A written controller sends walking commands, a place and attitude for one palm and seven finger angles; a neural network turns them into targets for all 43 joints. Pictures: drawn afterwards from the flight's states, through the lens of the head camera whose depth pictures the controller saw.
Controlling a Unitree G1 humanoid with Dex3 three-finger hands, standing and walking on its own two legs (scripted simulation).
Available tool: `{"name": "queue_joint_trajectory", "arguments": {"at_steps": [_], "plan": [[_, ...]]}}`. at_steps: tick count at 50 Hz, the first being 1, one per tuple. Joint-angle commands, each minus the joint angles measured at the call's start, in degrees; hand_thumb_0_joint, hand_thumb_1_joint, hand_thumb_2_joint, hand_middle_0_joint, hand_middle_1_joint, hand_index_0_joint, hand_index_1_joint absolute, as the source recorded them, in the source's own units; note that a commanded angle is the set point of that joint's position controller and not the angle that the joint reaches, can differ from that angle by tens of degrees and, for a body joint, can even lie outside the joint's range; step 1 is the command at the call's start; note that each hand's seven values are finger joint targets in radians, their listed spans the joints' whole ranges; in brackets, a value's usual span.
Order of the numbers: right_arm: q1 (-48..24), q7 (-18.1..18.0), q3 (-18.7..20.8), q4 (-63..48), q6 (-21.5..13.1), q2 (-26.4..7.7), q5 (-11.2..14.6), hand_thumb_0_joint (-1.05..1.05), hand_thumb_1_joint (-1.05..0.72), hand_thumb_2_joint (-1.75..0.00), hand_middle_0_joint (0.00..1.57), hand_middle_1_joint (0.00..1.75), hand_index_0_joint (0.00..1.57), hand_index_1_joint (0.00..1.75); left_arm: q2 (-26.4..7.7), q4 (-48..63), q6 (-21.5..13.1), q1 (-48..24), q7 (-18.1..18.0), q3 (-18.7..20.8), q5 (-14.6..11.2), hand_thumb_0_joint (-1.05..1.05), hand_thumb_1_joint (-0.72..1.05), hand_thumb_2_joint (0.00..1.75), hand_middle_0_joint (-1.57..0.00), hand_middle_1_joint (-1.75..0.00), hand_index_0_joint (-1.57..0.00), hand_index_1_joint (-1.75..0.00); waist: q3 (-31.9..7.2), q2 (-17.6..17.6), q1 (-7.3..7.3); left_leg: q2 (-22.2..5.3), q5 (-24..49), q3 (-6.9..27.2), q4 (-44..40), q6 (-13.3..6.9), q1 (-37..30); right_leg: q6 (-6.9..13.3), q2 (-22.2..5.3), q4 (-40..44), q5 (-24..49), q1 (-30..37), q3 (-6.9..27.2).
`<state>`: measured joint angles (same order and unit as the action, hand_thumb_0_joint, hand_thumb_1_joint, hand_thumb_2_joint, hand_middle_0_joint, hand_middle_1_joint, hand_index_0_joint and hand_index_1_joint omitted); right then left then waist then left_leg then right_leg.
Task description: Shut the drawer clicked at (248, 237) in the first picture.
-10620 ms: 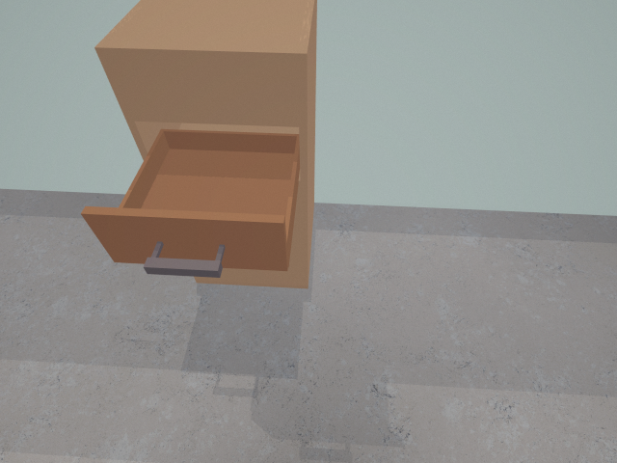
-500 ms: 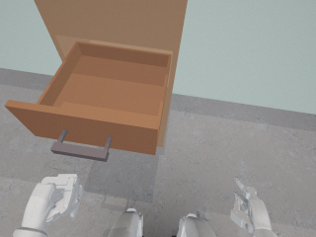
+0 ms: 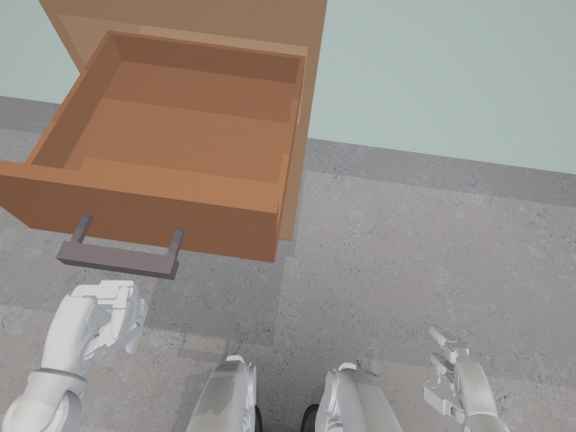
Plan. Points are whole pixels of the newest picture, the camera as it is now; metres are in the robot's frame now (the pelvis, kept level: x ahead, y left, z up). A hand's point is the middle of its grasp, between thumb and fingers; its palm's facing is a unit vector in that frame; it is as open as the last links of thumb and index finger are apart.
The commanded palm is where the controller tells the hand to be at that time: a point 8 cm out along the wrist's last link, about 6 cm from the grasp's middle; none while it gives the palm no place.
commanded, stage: bring the fist close to the handle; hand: left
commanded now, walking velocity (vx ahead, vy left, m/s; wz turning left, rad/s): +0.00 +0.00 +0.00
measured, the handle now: (125, 244) +0.35 +0.24 +0.01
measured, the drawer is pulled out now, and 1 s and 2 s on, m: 0.30 0.30 0.17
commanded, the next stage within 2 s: push the drawer shut in 0.42 s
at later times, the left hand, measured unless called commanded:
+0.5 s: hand (135, 324) +0.25 +0.20 +0.01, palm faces -0.10 -0.99 -0.04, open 3.2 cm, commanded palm +0.23 +0.26 +0.02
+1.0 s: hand (138, 307) +0.27 +0.21 +0.00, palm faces -0.10 -0.99 -0.06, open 2.8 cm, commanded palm +0.29 +0.25 +0.02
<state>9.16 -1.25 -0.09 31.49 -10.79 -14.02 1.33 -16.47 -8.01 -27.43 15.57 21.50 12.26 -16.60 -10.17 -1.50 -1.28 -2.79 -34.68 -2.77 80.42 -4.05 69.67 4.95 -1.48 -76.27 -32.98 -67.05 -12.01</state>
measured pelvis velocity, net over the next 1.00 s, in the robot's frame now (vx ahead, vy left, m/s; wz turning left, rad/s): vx -0.01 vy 0.01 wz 0.01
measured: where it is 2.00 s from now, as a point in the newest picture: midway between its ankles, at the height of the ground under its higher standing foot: outside the picture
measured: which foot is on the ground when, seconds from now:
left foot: down 0.00-1.00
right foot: down 0.00-1.00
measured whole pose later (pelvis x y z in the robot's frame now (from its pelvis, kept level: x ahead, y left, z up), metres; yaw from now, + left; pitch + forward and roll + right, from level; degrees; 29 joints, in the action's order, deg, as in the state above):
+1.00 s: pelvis -0.01 +0.01 -0.01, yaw +0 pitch +25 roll -5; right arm 10.4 -1.6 -1.7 31.6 -8.4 -16.0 1.0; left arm -17.3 -11.7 -26.6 6.0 18.6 9.2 -14.2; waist -10.1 -1.8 -0.3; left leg -1.6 -34.1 -2.6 82.3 -5.4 73.8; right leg 3.8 -2.7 -77.9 -32.5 -70.6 -12.1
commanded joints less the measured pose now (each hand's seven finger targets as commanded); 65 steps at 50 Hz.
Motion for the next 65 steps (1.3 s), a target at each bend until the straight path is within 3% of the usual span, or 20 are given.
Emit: {"name": "queue_joint_trajectory", "arguments": {"at_steps": [1,2,5,8,14,21,26,29,31,34,35,39,44,51,53,54,56,59,61,65], "plan": [[-0.01,-0.21,3.62,-7.83,-2.97,-8.97,0.47,0.00,-0.90,-0.90,0.20,0.30,0.20,0.30,-6.83,10.46,-4.28,-2.36,0.58,3.40,-1.47,0.00,0.90,0.90,-1.40,-1.60,-1.40,-1.60,-20.39,-3.15,-0.05,1.80,19.90,7.23,-9.78,2.03,-12.53,-2.72,1.80,8.33,12.91,11.51,10.31],[-0.07,-0.06,3.76,-8.10,-2.80,-8.87,0.52,0.00,-0.90,-0.90,0.20,0.30,0.20,0.30,-7.68,11.55,-4.17,-1.45,0.43,4.35,-1.67,0.00,0.90,0.90,-1.40,-1.60,-1.40,-1.60,-21.50,-3.49,0.73,1.88,20.13,7.14,-10.10,2.14,-12.93,-2.67,1.73,8.44,12.86,12.43,10.51],[-0.12,0.17,3.75,-8.52,-2.10,-8.67,0.60,0.00,-0.90,-0.90,0.20,0.30,0.20,0.30,-8.22,13.31,-3.18,-0.30,-0.08,4.73,-1.52,0.00,0.90,0.90,-1.40,-1.60,-1.40,-1.60,-22.18,-4.57,1.15,1.85,21.43,7.32,-10.87,2.15,-14.18,-2.59,1.81,8.43,13.72,12.89,10.09],[-0.47,0.17,3.95,-8.82,-1.30,-8.39,0.80,0.00,-0.90,-0.90,0.20,0.30,0.20,0.30,-7.59,13.30,-2.16,1.24,-1.09,4.66,-1.28,0.00,0.90,0.90,-1.40,-1.60,-1.40,-1.60,-21.15,-2.52,0.85,1.91,19.93,7.22,-11.00,2.10,-13.10,-2.83,1.82,9.02,12.48,12.96,10.04],[-0.16,-0.43,3.31,-8.74,-0.77,-8.90,0.76,0.00,-0.90,-0.90,0.20,0.30,0.20,0.30,-7.22,11.67,-2.69,-3.31,-1.38,3.39,-1.15,0.00,0.90,0.90,-1.40,-1.60,-1.40,-1.60,-18.31,-1.15,-0.86,1.91,14.94,7.77,-10.23,1.80,-10.50,-2.78,2.13,9.01,7.80,9.53,10.00],[0.42,-0.46,3.33,-9.35,-1.05,-9.25,0.76,0.00,-0.90,-0.90,0.20,0.30,0.20,0.30,-7.75,13.85,-2.88,-1.34,-0.40,3.39,-1.46,0.00,0.90,0.90,-1.40,-1.60,-1.40,-1.60,-21.46,-4.24,0.47,1.81,18.72,8.28,-11.35,2.33,-15.01,-2.58,2.05,8.42,10.45,9.95,9.27],[0.06,-0.34,3.42,-9.29,-0.30,-9.03,0.77,0.00,-0.90,-0.90,0.20,0.30,0.20,0.30,-7.43,12.90,-1.98,-0.59,-1.25,3.57,-1.17,0.00,0.90,0.90,-1.40,-1.60,-1.40,-1.60,-19.20,-2.44,0.13,1.86,18.04,8.20,-11.38,2.39,-13.41,-2.67,2.18,8.38,10.16,9.81,8.89],[0.53,-0.59,2.97,-9.09,-0.39,-9.38,0.55,0.00,-0.90,-0.90,0.20,0.30,0.20,0.30,-7.41,12.87,-2.58,-6.05,-1.97,2.13,-0.53,0.00,0.90,0.90,-1.40,-1.60,-1.40,-1.60,-17.18,-2.25,-1.44,1.80,15.04,8.58,-10.69,2.10,-11.86,-2.64,2.34,8.25,7.89,6.99,9.01],[1.06,-0.62,2.96,-9.01,-0.60,-9.69,0.30,0.00,-0.90,-0.90,0.20,0.30,0.20,0.30,-7.26,12.84,-3.30,-6.70,-2.27,1.92,-0.06,0.00,0.90,0.90,-1.40,-1.60,-1.40,-1.60,-18.82,-3.95,-0.94,1.70,15.69,9.01,-11.09,2.48,-14.03,-2.54,2.19,7.75,8.05,6.17,8.70],[1.43,-0.54,2.79,-8.99,-0.65,-10.07,0.29,0.00,-0.90,-0.90,0.20,0.30,0.20,0.30,-7.26,12.35,-2.87,-9.10,-2.38,1.18,0.05,0.00,0.90,0.90,-1.40,-1.60,-1.40,-1.60,-19.91,-4.19,-1.30,1.67,16.65,9.50,-11.21,2.54,-14.82,-2.57,2.24,7.47,8.73,5.75,8.51],[1.88,-0.48,2.89,-9.05,-0.44,-10.26,0.32,0.00,-0.90,-0.90,0.20,0.30,0.20,0.30,-8.05,12.17,-2.61,-8.67,-2.50,2.28,0.29,0.00,0.90,0.90,-1.40,-1.60,-1.40,-1.60,-21.13,-4.29,-0.61,1.58,17.70,9.49,-11.49,2.69,-15.81,-2.56,2.24,7.42,9.32,6.31,8.43],[1.94,-0.37,2.63,-9.29,-0.03,-10.50,0.34,0.00,-0.90,-0.90,0.20,0.30,0.20,0.30,-7.28,12.05,-1.13,-11.85,-2.97,0.64,0.60,0.00,0.90,0.90,-1.40,-1.60,-1.40,-1.60,-21.37,-4.19,-1.53,1.51,18.91,10.02,-11.75,2.75,-16.63,-2.65,2.07,7.36,10.22,5.93,8.07],[2.56,-0.94,2.38,-7.54,-0.24,-10.85,0.20,0.00,-0.90,-0.90,0.20,0.30,0.20,0.30,-7.31,9.89,-1.76,-20.12,-3.95,-0.17,1.24,0.00,0.90,0.90,-1.40,-1.60,-1.40,-1.60,-19.45,-3.11,-3.15,1.49,13.80,10.51,-11.37,2.51,-14.95,-2.82,1.96,7.75,7.48,3.23,8.29],[2.88,-1.48,2.29,-5.32,-0.86,-11.77,0.13,0.00,-0.90,-0.90,0.20,0.30,0.20,0.30,-6.60,8.02,-2.22,-32.19,-3.97,-3.12,2.40,0.00,0.90,0.90,-1.40,-1.60,-1.40,-1.60,-21.61,-5.97,-4.18,1.11,9.39,13.18,-12.91,3.35,-19.28,-2.96,1.31,7.25,5.82,-1.12,8.11],[3.00,-1.64,2.25,-5.10,-0.81,-11.94,0.21,0.00,-0.90,-0.90,0.20,0.30,0.20,0.30,-6.94,6.38,-1.59,-33.15,-4.25,-2.82,2.53,0.00,0.90,0.90,-1.40,-1.60,-1.40,-1.60,-21.48,-5.07,-3.94,1.27,7.00,13.27,-13.61,3.22,-18.71,-3.03,1.18,7.89,4.78,-0.49,8.34],[3.10,-1.84,2.18,-4.77,-0.78,-12.02,0.29,0.00,-0.90,-0.90,0.20,0.30,0.20,0.30,-6.99,5.62,-1.35,-35.15,-4.36,-3.37,2.88,0.00,0.90,0.90,-1.40,-1.60,-1.40,-1.60,-21.57,-4.38,-4.72,1.12,6.88,13.49,-13.51,2.97,-18.63,-3.09,1.22,7.71,4.89,-1.13,8.22],[3.12,-1.83,2.18,-4.51,-0.88,-11.96,0.25,0.00,-0.90,-0.90,0.20,0.30,0.20,0.30,-6.91,5.65,-1.18,-36.79,-4.50,-3.54,3.04,0.00,0.90,0.90,-1.40,-1.60,-1.40,-1.60,-23.04,-6.09,-4.05,1.15,7.16,13.66,-13.88,3.30,-20.25,-3.01,1.04,7.96,4.97,-0.86,8.37],[3.36,-1.85,1.94,-4.28,-0.64,-12.00,0.28,0.00,-0.90,-0.90,0.20,0.30,0.20,0.30,-6.56,2.83,-0.29,-39.33,-5.08,-4.12,3.32,0.00,0.90,0.90,-1.40,-1.60,-1.40,-1.60,-21.88,-4.81,-4.56,1.24,5.80,13.82,-14.53,3.11,-19.56,-3.06,1.09,8.40,4.55,-1.02,8.36],[3.49,-1.84,1.87,-4.16,-0.42,-11.89,0.30,0.00,-0.90,-0.90,0.20,0.30,0.20,0.30,-7.35,1.89,-0.47,-41.19,-5.61,-3.12,3.52,0.00,0.90,0.90,-1.40,-1.60,-1.40,-1.60,-22.26,-5.18,-3.94,1.42,5.65,13.39,-14.69,3.18,-19.41,-2.98,1.02,8.94,4.30,0.26,8.66],[3.87,-1.77,1.56,-3.68,0.00,-11.83,0.25,0.00,-0.90,-0.90,0.20,0.30,0.20,0.30,-8.62,-2.14,-0.84,-44.47,-6.32,-1.78,3.92,0.00,0.90,0.90,-1.40,-1.60,-1.40,-1.60,-21.56,-4.33,-4.07,1.59,5.38,12.51,-14.56,3.01,-17.98,-2.85,1.27,9.57,3.92,1.29,8.82]]}}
